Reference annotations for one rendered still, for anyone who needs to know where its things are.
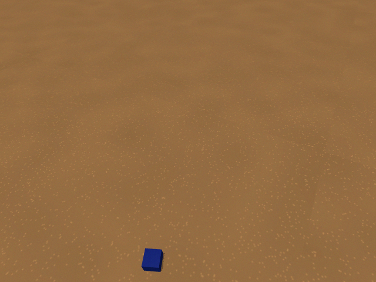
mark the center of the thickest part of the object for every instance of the small box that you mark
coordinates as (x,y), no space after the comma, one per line
(152,260)

